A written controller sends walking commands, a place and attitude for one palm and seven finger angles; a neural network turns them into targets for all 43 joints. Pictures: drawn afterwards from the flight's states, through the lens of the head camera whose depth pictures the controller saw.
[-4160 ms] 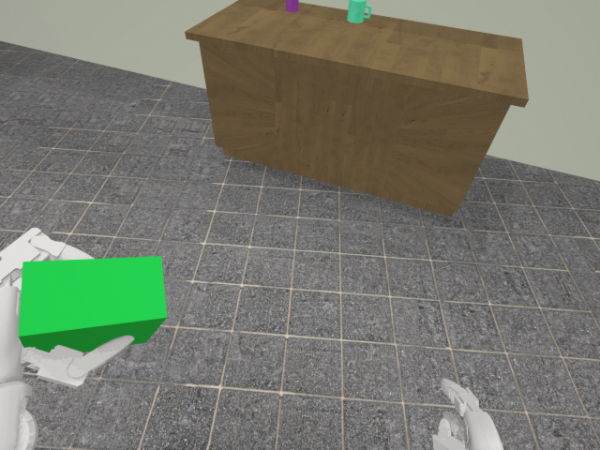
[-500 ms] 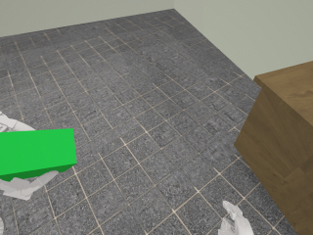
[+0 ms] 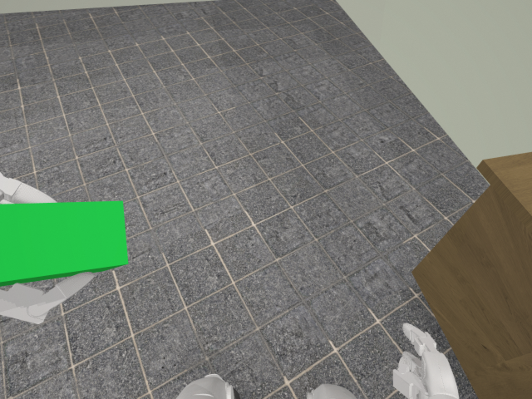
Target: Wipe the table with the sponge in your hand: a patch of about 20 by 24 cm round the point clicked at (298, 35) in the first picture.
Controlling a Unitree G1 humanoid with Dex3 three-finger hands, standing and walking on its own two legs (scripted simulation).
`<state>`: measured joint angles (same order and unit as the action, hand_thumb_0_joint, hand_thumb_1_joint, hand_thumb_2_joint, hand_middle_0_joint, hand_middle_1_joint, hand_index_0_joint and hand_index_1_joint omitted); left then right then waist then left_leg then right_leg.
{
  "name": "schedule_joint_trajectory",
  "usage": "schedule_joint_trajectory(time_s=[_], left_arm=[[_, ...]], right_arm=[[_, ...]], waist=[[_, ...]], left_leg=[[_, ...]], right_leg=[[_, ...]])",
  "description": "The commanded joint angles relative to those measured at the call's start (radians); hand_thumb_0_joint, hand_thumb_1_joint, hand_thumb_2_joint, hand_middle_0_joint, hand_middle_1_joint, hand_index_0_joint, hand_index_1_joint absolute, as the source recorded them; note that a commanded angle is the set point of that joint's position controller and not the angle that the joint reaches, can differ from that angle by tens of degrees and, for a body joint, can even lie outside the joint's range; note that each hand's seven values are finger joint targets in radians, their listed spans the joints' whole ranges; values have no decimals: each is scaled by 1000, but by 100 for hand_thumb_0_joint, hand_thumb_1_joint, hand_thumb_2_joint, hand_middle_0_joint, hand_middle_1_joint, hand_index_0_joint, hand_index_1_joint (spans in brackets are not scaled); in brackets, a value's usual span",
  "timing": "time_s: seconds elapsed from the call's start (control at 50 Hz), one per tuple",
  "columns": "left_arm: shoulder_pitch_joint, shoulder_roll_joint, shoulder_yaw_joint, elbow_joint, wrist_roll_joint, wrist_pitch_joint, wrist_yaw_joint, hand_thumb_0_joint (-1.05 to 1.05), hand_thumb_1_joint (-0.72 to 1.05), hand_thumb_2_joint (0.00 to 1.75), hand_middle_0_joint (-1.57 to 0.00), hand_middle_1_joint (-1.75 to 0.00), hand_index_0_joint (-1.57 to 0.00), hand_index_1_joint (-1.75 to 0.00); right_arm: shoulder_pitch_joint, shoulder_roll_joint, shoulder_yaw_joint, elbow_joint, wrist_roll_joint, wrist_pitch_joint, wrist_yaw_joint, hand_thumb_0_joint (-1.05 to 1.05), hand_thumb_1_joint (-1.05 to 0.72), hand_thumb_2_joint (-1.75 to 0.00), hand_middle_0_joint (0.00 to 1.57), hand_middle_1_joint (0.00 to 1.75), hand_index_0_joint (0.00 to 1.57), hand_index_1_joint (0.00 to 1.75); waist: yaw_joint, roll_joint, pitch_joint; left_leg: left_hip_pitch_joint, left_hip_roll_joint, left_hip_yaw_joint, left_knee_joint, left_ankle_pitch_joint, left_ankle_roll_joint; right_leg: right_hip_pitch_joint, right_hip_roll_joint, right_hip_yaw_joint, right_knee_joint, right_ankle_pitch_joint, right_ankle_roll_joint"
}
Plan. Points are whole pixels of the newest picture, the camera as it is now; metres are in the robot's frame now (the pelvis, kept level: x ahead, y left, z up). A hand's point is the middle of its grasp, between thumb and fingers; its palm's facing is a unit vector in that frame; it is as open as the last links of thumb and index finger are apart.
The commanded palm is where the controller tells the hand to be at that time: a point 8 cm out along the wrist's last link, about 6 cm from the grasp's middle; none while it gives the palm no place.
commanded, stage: walk to a spot facing it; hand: left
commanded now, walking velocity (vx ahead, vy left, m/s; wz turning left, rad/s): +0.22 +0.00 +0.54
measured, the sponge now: (72, 243) +0.24 +0.21 +0.18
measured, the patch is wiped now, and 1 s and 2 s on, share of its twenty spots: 0.00 0.00 0.00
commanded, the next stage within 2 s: turn to face it in 0.64 s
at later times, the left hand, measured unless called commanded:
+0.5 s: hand (57, 271) +0.21 +0.21 +0.18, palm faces +0.63 -0.68 -0.37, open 10.2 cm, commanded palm +0.14 +0.25 +0.20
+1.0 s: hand out of the picture +0.14 +0.23 +0.22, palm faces +0.76 -0.51 -0.41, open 10.3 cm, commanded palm +0.10 +0.26 +0.20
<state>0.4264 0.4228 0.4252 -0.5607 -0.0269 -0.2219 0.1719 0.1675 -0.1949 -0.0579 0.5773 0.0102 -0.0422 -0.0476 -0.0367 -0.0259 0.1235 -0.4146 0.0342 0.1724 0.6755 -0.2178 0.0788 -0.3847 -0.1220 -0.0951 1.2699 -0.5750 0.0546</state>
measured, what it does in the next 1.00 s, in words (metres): walks ahead, turning left: right foot, then left foot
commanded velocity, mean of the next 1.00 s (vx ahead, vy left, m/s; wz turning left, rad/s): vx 0.05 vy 0.00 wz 0.25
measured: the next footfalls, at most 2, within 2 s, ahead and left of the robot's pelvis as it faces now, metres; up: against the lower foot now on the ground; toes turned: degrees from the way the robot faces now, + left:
right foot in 0.32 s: +0.13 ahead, -0.17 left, +0.00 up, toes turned +4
left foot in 0.68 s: +0.11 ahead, +0.08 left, +0.00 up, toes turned +33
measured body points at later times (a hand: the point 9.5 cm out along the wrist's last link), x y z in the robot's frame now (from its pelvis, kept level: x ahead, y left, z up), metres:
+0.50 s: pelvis +0.07 -0.07 +0.03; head +0.10 -0.08 +0.47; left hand +0.18 +0.24 +0.20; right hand +0.32 -0.25 -0.07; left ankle +0.04 +0.06 -0.61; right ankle +0.09 -0.17 -0.71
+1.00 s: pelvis +0.08 -0.07 +0.03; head +0.09 -0.05 +0.48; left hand +0.10 +0.26 +0.24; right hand +0.33 -0.14 -0.06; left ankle +0.07 +0.05 -0.71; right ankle +0.17 -0.15 -0.67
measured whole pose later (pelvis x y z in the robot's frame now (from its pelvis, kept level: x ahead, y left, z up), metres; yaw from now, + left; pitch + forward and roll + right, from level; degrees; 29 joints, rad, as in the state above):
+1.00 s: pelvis +0.08 -0.07 +0.03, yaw +27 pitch -2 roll -1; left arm 0.52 0.38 0.37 -0.64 -0.03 -0.18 0.15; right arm 0.19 -0.11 0.05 0.60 0.00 -0.11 -0.03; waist 0.07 0.00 0.05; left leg -0.26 0.07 0.10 0.48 -0.19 0.01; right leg -0.43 -0.03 -0.09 0.85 -0.38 0.07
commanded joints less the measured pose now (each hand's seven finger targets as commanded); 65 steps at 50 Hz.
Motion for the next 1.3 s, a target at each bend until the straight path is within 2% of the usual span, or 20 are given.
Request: schedule_joint_trajectory(time_s=[0.0, 0.1, 0.26, 0.28, 0.3, 0.32, 0.36, 0.44, 0.58, 0.62, 0.64, 0.68, 0.74, 0.82, 0.98, 1.06, 1.1, 1.12, 1.22, 1.28], left_arm=[[-19, 195, 145, -313, -8, -68, -12, 0, 10, 130, -120, -160, -120, -160], [75, 117, 121, -364, -37, -68, -12, 0, 10, 130, -120, -160, -120, -160], [-50, 24, 11, -50, -9, 11, -22, 0, 10, 130, -120, -160, -120, -160], [-95, 29, -12, -39, 4, 22, -25, 0, 10, 130, -120, -160, -120, -160], [-139, 106, 6, -30, 7, 39, -18, 0, 10, 130, -120, -160, -120, -160], [-197, 125, 9, -32, -17, 44, -11, 0, 10, 130, -120, -160, -120, -160], [-208, 110, -17, -108, 4, 23, -6, 0, 10, 130, -120, -160, -120, -160], [-131, 175, 47, -235, -2, -11, -1, 0, 10, 130, -120, -160, -120, -160], [118, 161, 152, -258, -37, 1, 30, 0, 10, 130, -120, -160, -120, -160], [168, 120, 127, -216, -48, 11, 29, 0, 10, 130, -120, -160, -120, -160], [126, 116, 114, -257, -53, 3, 29, 0, 10, 130, -120, -160, -120, -160], [121, 145, 120, -308, -48, -48, 17, 0, 10, 130, -120, -160, -120, -160], [78, 165, 113, -298, -13, -45, -11, 0, 10, 130, -120, -160, -120, -160], [78, 138, 79, -437, -18, -33, -1, 0, 10, 130, -120, -160, -120, -160], [-101, 80, 12, -86, -5, 4, -12, 0, 10, 130, -120, -160, -120, -160], [-215, 43, -56, 1, 13, 24, -28, 0, 10, 130, -120, -160, -120, -160], [-273, 106, -48, -40, 20, 23, -25, 0, 10, 130, -120, -160, -120, -160], [-276, 120, -33, -58, 13, 29, -17, 0, 10, 130, -120, -160, -120, -160], [-67, 177, 81, -225, -24, -25, -5, 0, 10, 130, -120, -160, -120, -160], [38, 201, 149, -245, -38, -52, -2, 0, 10, 130, -120, -160, -120, -160]], right_arm=[[-46, -131, -32, -134, 15, -60, 6, 0, -90, -90, 20, 30, 20, 30], [-45, -106, -3, -121, 9, -103, 15, 0, -90, -90, 20, 30, 20, 30], [-34, -103, 16, -99, 11, -90, -25, 0, -90, -90, 20, 30, 20, 30], [-30, -82, 25, -97, 13, -85, -25, 0, -90, -90, 20, 30, 20, 30], [-45, -59, 27, -98, 10, -81, -26, 0, -90, -90, 20, 30, 20, 30], [-90, -109, 18, -90, -2, -97, -28, 0, -90, -90, 20, 30, 20, 30], [-89, -87, 33, -87, -20, -94, -22, 0, -90, -90, 20, 30, 20, 30], [-145, -85, 32, -115, -16, -68, -38, 0, -90, -90, 20, 30, 20, 30], [-79, -70, 5, -200, -10, -29, -36, 0, -90, -90, 20, 30, 20, 30], [-29, -80, -9, -191, -5, -17, -34, 0, -90, -90, 20, 30, 20, 30], [-17, -83, -9, -198, -4, -12, -35, 0, -90, -90, 20, 30, 20, 30], [-13, -152, -28, -199, -5, -36, -19, 0, -90, -90, 20, 30, 20, 30], [-16, -154, -31, -160, 7, -66, 11, 0, -90, -90, 20, 30, 20, 30], [-31, -126, -8, -145, 9, -87, 26, 0, -90, -90, 20, 30, 20, 30], [-32, -114, 28, -97, -9, -127, -12, 0, -90, -90, 20, 30, 20, 30], [-33, -116, 30, -107, 1, -115, -2, 0, -90, -90, 20, 30, 20, 30], [-39, -82, 35, -134, 5, -108, 3, 0, -90, -90, 20, 30, 20, 30], [-85, -83, 44, -146, -3, -109, 1, 0, -90, -90, 20, 30, 20, 30], [-105, -81, 52, -140, -8, -54, 15, 0, -90, -90, 20, 30, 20, 30], [-96, -90, 31, -158, -13, -32, 19, 0, -90, -90, 20, 30, 20, 30]], waist=[[34, 188, -245], [38, 327, -245], [58, 162, -183], [63, -4, -174], [65, -360, -147], [71, -276, -125], [45, -116, -157], [49, -104, -127], [83, -161, -268], [33, -124, -333], [-7, -25, -381], [21, 405, -380], [17, 160, -327], [31, 282, -323], [45, 236, -155], [56, 122, -138], [46, -232, -147], [69, -242, -146], [62, 30, -246], [65, 24, -293]], left_leg=[[239, 306, -488, -339, 128, 176], [38, 205, -335, -435, -143, 92], [0, 151, -354, -237, -282, 39], [-109, 68, -256, -27, -313, -8], [-321, -62, -124, 344, -396, -87], [-332, -46, -195, 572, -376, -109], [-292, 7, -199, 672, -245, -131], [-194, 25, -112, 528, -201, -146], [-41, 2, 32, 12, -184, -133], [125, -46, 49, -189, -51, -127], [292, -33, 25, -287, 132, -109], [573, 420, -616, -232, 1192, 162], [471, 354, -470, -206, 896, 149], [319, 205, -177, -276, 580, 44], [121, 332, -181, -410, -28, 18], [51, 273, -104, -214, -149, -47], [-32, 84, -47, 148, -339, -122], [-97, 17, -121, 334, -403, -141], [-151, 28, -189, 508, -174, -176], [-127, 17, -172, 376, -176, -174]], right_leg=[[-252, -29, 96, 82, 97, 19], [-7, 15, -3, -278, 221, 25], [224, 97, -48, -806, 135, 17], [304, -40, 96, -972, 130, -31], [374, -326, 474, -1067, 179, -143], [294, -425, 526, -1058, 402, -180], [275, -337, 315, -963, 649, -179], [267, -249, -5, -900, 929, -131], [409, -257, -66, -757, 1076, -146], [380, -224, -122, -565, 1077, -90], [282, -174, -140, -374, 956, -41], [-223, 52, -35, -1, -194, 42], [-283, 10, 76, -14, -50, 25], [-114, 54, 7, -196, 230, 14], [53, 92, 11, -516, 158, 10], [189, 103, 8, -767, 299, 1], [147, -141, 428, -963, 485, -128], [129, -245, 581, -1003, 631, -204], [256, -126, 374, -914, 643, -189], [309, -105, 379, -920, 704, -195]])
